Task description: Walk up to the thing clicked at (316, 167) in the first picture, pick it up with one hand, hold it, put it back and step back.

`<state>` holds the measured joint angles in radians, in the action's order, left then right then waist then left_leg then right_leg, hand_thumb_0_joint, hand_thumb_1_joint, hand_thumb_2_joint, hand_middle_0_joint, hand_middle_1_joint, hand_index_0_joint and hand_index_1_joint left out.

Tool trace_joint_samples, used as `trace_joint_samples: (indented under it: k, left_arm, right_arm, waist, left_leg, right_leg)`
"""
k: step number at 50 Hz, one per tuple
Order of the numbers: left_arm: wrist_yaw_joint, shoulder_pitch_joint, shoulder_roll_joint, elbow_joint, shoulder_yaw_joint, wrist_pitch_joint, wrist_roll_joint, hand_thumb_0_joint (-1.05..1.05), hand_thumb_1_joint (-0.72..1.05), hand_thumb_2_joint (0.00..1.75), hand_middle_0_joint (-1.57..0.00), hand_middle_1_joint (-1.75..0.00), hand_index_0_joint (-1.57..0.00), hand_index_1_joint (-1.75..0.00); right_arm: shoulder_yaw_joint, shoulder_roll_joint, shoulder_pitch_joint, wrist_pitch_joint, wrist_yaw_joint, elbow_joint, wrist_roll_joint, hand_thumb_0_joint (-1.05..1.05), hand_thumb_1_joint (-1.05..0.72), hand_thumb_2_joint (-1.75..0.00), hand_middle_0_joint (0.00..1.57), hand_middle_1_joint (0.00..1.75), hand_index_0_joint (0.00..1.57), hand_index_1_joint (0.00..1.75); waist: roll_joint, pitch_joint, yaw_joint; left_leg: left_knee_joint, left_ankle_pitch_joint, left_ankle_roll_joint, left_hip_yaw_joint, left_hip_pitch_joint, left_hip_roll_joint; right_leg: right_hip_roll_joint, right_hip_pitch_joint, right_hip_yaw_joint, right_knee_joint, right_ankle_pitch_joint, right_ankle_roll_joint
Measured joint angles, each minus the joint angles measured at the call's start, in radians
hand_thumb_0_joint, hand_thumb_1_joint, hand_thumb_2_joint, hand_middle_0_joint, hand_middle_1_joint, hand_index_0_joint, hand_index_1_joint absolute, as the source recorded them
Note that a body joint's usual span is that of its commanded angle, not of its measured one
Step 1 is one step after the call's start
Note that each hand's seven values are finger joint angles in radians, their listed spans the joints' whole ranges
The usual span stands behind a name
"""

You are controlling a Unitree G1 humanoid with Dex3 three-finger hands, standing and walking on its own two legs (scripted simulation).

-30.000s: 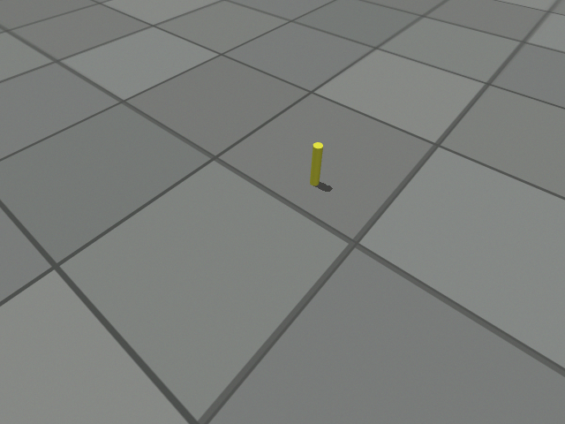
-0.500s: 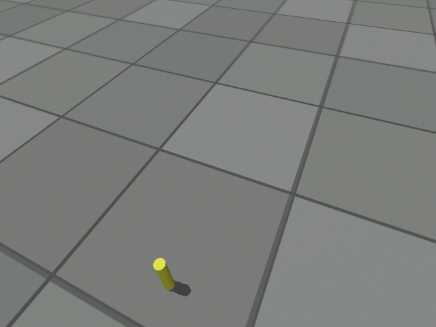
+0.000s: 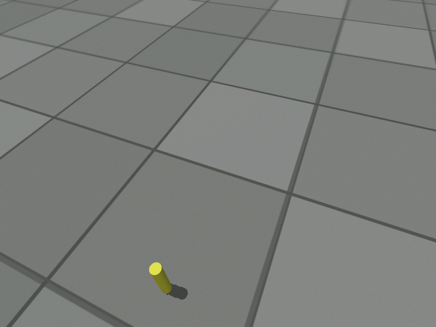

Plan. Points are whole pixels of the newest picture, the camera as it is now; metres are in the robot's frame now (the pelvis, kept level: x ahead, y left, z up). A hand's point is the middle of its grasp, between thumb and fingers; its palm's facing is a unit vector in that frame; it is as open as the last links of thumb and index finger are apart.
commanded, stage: stand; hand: left
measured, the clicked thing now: (161, 279) +0.40 +0.28 -0.66
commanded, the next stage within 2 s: step back in 0.66 s
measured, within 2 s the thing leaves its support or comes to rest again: neither
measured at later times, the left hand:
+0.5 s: hand out of the picture +0.07 +0.25 -0.16, palm faces -0.01 -0.94 -0.34, open 7.4 cm
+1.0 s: hand out of the picture +0.10 +0.31 -0.18, palm faces -0.02 -0.93 -0.38, open 7.4 cm
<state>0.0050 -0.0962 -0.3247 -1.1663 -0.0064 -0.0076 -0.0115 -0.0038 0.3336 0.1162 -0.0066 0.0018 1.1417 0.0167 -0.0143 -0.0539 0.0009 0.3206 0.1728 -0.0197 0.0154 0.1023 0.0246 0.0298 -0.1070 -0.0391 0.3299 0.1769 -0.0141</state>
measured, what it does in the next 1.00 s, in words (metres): shifts its weight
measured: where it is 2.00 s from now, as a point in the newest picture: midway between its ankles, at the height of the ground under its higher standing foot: outside the picture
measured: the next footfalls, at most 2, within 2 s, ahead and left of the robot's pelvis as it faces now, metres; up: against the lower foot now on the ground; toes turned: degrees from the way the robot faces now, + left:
right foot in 1.40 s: -0.10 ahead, -0.09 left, +0.00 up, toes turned -2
left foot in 1.74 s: -0.17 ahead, +0.16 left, +0.00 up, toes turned -4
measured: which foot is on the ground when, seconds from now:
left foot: down 0.00-1.00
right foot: down 0.00-0.96, up 0.98-1.00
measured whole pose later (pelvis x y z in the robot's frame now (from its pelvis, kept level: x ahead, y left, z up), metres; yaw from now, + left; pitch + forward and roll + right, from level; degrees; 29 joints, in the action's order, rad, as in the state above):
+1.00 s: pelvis -0.04 +0.04 -0.03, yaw +0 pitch -1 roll +0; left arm 0.02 -0.01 -0.42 -0.93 -0.06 0.06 -0.01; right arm 0.06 0.39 0.13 0.03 -0.02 0.97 0.02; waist 0.05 -0.17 -0.02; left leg 0.68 0.37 0.04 0.00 0.29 -0.04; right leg 0.04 -0.40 0.05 0.75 0.38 0.00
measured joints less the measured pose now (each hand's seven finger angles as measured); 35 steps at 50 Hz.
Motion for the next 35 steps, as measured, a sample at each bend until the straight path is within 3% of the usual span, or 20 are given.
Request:
trace_joint_samples:
  k: [35]
  left_arm:
    - [-0.004, -0.009, -0.013, 0.031, -0.013, 0.005, 0.014, 0.0, 0.9, 0.9, -0.2, -0.3, -0.21, -0.3]
  right_arm:
    - [0.007, 0.007, -0.014, 0.012, -0.009, -0.015, -0.009, 0.0, -0.9, -0.89, 0.2, 0.3, 0.2, 0.3]
  waist:
    - [0.006, -0.006, -0.003]
  left_leg:
    - [0.025, 0.021, -0.001, 0.001, 0.018, 0.006]
  right_leg:
    - [-0.005, -0.016, 0.001, 0.017, 0.016, 0.004]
